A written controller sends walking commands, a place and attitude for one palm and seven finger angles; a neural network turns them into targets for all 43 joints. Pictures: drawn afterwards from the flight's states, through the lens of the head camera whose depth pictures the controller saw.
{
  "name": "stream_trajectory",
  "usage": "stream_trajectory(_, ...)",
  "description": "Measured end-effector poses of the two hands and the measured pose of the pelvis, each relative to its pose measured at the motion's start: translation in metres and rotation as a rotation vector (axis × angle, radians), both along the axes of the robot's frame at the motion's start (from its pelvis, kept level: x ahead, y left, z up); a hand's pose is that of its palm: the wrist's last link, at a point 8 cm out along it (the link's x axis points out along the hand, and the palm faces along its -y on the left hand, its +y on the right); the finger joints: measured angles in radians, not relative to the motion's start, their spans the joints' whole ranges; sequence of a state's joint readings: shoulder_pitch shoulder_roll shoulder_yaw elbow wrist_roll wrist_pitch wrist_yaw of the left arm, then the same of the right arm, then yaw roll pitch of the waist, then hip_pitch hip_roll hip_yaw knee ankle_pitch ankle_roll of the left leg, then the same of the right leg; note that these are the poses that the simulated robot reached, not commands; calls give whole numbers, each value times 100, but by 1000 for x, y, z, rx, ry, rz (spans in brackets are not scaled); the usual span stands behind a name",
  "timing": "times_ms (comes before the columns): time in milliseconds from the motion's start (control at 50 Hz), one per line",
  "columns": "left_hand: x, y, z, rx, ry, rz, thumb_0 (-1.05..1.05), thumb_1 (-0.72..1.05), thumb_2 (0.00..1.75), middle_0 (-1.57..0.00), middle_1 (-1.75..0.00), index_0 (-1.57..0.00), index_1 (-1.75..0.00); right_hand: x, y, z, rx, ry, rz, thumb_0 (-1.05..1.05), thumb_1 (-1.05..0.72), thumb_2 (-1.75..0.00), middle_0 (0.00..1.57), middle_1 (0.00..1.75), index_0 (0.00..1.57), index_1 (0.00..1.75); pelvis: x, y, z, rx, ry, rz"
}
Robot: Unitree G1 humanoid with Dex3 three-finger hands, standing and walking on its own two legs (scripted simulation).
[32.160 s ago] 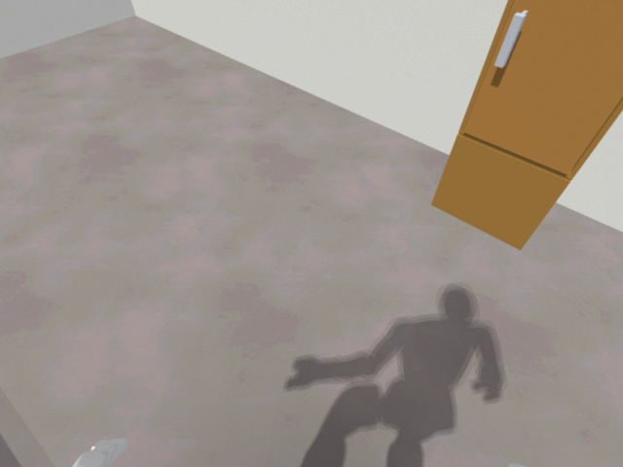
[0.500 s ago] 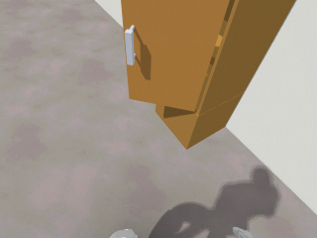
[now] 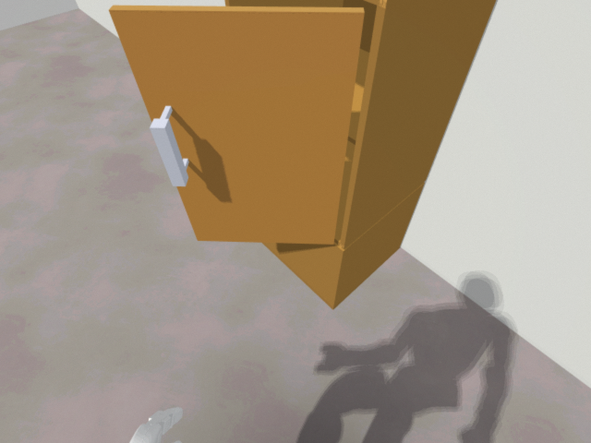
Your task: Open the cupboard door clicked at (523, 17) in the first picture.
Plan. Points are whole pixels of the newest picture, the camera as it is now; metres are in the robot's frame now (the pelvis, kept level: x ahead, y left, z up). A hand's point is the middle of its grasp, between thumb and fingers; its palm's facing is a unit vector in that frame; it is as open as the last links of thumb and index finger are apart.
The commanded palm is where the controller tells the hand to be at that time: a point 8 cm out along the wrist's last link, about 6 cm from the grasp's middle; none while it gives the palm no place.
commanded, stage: come to a stop and stand still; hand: left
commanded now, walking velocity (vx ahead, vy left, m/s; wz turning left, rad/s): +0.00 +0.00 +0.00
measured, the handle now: (174, 146) +0.62 +0.24 +0.02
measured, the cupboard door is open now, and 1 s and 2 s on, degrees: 45 45 45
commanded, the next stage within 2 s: look again from close up in 1.06 s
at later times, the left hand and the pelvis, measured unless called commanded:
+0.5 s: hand out of the picture +0.08 +0.22 -0.17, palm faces +0.04 -0.97 -0.24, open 7.3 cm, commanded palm none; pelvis +0.04 +0.02 +0.00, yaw -2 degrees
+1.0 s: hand out of the picture +0.05 +0.18 -0.16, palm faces -0.01 -0.98 -0.19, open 7.3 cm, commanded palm none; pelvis +0.00 +0.00 +0.01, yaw -1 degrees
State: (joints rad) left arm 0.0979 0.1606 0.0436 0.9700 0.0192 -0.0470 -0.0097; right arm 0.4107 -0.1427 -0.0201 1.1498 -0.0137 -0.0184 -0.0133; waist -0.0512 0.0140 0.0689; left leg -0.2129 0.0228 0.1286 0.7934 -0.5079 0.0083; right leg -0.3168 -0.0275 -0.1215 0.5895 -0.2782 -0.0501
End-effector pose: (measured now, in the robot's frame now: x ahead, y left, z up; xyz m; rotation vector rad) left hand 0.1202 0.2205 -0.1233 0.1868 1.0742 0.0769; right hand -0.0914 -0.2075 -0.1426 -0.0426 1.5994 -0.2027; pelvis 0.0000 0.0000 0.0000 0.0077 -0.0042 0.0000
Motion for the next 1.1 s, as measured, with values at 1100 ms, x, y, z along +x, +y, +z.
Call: stream_trajectory(1100,-101,11,-14,9,237,59,1,91,90,-20,-30,-20,-30,91,-21,15,-76,-234,93,0,-92,-89,20,30,20,30,5,1,8,-24,1,-23)
